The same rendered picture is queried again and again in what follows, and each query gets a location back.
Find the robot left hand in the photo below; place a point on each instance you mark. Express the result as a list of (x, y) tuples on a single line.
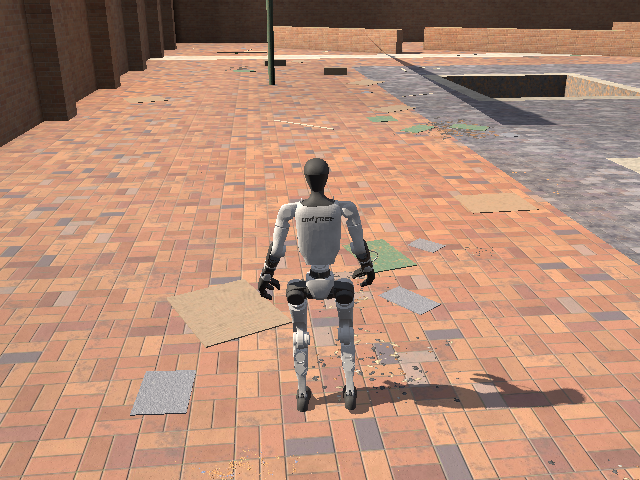
[(262, 285)]

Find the left robot foot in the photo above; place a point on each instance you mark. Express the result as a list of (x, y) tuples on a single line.
[(302, 403)]

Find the robot right hand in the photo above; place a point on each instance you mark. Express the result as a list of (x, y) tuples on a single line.
[(370, 276)]

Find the left robot upper arm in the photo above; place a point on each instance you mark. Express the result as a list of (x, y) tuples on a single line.
[(286, 213)]

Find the left robot forearm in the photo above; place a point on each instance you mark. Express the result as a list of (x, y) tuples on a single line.
[(269, 265)]

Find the right robot foot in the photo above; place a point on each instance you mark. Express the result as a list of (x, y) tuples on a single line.
[(350, 401)]

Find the robot foot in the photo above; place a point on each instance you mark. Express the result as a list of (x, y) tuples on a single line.
[(350, 401), (302, 403)]

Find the right robot upper arm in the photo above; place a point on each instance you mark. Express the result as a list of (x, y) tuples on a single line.
[(349, 210)]

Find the right robot forearm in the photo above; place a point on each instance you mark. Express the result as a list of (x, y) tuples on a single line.
[(365, 259)]

